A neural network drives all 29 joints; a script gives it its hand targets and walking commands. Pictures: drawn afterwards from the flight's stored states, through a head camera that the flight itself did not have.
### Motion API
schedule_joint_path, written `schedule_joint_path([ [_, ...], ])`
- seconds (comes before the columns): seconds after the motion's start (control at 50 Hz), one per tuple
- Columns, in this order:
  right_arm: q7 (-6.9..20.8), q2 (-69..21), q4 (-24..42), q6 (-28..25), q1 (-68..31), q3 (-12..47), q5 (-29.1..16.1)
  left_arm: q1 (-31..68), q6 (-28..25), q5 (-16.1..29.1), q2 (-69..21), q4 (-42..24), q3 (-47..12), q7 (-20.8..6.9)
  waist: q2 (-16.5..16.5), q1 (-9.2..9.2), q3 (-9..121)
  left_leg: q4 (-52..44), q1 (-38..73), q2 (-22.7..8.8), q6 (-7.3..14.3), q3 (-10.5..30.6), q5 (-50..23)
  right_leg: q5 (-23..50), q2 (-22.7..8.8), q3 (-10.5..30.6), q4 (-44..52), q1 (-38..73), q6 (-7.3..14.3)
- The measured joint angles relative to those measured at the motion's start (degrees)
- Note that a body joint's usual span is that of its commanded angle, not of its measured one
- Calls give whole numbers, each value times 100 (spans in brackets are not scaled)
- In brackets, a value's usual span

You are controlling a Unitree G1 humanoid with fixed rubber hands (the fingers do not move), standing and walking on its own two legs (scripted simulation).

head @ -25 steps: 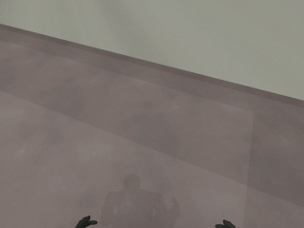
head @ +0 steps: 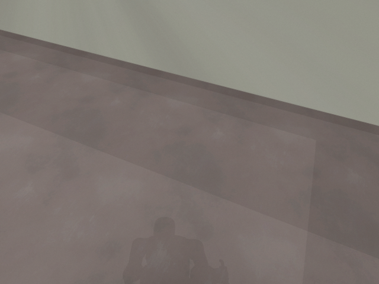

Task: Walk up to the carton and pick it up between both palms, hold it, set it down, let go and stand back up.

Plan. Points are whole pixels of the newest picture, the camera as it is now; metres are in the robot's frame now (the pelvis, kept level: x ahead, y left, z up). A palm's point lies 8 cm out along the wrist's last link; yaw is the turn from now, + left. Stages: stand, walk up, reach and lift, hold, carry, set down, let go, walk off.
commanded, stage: stand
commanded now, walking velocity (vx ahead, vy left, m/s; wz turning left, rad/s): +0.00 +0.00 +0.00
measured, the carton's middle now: out of the picture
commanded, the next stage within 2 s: walk up in 1.52 s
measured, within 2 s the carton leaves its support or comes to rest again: neither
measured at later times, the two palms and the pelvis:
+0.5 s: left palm out of the picture +0.00 +0.21 -0.14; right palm out of the picture +0.00 -0.21 -0.14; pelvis +0.01 +0.00 +0.01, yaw +0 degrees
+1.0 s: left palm out of the picture -0.02 +0.20 -0.14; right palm out of the picture -0.01 -0.20 -0.14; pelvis +0.00 +0.00 +0.01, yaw +0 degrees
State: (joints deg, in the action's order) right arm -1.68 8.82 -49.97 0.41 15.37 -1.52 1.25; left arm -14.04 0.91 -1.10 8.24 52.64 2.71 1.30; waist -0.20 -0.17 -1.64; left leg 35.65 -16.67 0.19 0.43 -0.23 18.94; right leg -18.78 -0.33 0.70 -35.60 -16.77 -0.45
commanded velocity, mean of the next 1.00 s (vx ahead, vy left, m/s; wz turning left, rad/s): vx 0.00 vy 0.00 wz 0.00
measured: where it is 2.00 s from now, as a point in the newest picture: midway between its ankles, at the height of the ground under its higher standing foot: outside the picture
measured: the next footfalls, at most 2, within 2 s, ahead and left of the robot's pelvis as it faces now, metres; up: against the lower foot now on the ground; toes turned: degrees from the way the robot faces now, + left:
none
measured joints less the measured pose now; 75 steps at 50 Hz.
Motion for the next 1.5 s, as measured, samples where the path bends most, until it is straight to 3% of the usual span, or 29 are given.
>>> schedule_joint_path([
  [0.6, -89, -281, -1356, -40, 91, 30, -23, -74, -55, 32, -247, 1292, -36, 125, 12, 9, -154, -666, 551, 10, 0, 10, -274, 273, -14, 6, 667, 553, -18],
  [1.5, -87, -350, -1549, -74, 181, 148, -26, -199, -59, 45, -335, 1506, -168, 127, 37, 0, -125, -811, 606, 54, 48, -10, -375, 388, -68, 37, 836, 616, -83],
])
